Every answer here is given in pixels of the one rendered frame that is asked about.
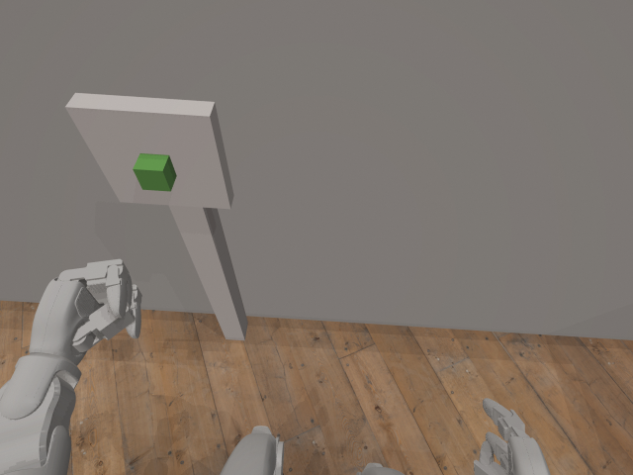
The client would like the robot left forearm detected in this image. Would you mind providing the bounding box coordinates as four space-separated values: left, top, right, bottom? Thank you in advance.
0 353 82 475

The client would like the button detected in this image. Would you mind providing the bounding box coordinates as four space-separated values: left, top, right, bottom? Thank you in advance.
133 153 177 192

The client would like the robot right hand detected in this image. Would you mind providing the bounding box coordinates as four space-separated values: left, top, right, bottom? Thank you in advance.
474 398 551 475

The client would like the left robot thigh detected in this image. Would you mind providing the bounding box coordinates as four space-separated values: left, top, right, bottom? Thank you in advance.
220 433 284 475

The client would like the panel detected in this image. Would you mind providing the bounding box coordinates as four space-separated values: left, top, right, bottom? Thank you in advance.
65 93 248 340

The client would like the robot left shin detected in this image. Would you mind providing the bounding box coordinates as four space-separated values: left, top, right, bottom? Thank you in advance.
252 426 272 434

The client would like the robot left hand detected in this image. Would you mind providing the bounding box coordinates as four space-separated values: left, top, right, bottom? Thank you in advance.
29 259 142 366

